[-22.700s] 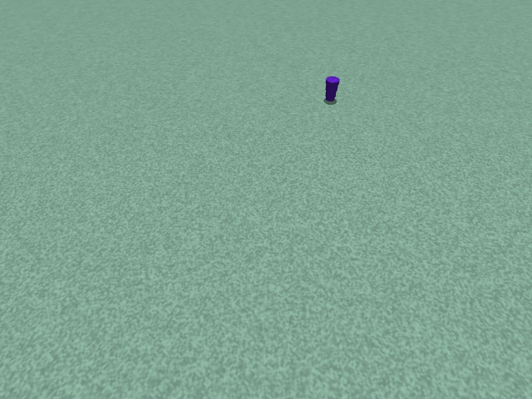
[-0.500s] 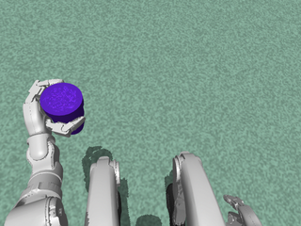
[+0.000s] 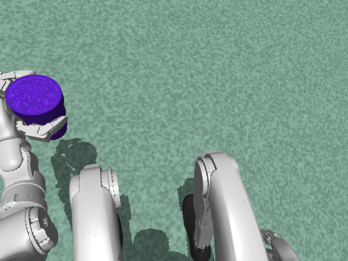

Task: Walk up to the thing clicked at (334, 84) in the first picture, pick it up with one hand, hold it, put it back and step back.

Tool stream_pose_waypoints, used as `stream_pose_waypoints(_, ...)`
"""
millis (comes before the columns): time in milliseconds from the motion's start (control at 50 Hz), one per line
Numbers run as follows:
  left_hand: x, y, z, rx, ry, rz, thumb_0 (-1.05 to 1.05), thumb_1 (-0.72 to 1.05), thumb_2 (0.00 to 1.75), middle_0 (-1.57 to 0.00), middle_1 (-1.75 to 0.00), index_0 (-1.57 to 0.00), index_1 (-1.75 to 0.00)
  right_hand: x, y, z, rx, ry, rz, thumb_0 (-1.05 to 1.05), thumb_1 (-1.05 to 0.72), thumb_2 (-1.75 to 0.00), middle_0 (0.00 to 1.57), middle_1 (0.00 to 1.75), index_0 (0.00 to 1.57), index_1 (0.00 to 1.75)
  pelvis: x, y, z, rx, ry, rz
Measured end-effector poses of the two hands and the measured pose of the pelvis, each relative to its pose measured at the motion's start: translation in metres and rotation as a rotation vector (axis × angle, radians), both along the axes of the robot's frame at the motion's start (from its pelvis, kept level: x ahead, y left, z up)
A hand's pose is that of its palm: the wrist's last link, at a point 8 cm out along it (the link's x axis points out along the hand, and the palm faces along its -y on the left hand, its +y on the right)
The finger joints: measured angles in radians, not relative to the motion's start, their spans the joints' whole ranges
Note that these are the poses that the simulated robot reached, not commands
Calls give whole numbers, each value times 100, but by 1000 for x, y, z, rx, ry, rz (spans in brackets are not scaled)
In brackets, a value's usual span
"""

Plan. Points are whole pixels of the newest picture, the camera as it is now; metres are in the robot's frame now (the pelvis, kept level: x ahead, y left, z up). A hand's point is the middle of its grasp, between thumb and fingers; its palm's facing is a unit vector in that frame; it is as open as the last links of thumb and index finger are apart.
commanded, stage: crouch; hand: left
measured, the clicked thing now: (45, 113) +0.45 +0.26 -0.09
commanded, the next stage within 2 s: lower in 0.42 s
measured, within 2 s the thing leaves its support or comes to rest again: neither
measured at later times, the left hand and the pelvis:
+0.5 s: hand (48, 116) +0.46 +0.26 -0.13, palm faces +0.26 -0.97 -0.02, open 11.7 cm; pelvis +0.00 +0.01 -0.04, yaw -3 degrees
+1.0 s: hand (58, 122) +0.47 +0.26 -0.19, palm faces +0.30 -0.95 -0.01, open 11.7 cm; pelvis -0.01 +0.01 -0.05, yaw -6 degrees
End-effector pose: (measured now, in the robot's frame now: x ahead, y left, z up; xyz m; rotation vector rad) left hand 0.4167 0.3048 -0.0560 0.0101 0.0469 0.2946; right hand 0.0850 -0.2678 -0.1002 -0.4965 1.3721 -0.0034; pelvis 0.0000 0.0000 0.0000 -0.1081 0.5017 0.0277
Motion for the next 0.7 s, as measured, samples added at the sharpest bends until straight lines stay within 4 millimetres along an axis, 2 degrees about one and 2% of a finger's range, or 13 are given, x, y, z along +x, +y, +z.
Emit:
stream_pose_waypoints(360,5,4,-55,6,15,-25,4,-54,105,-72,-95,-59,-95,11,-4,-14,-53,24,112,0,-93,-91,20,30,20,30,0,3,-32,-40,-64,-22)
stream_pose_waypoints(620,9,5,-79,-1,16,-33,4,-54,105,-72,-95,-59,-94,9,-1,-10,-84,55,158,0,-93,-91,20,30,20,30,0,7,-39,-69,-95,-31)
stream_pose_waypoints(700,7,4,-92,-19,35,-12,4,-54,105,-72,-95,-59,-94,10,0,-9,-92,60,190,0,-93,-91,20,30,20,30,-2,8,-42,-79,-114,-37)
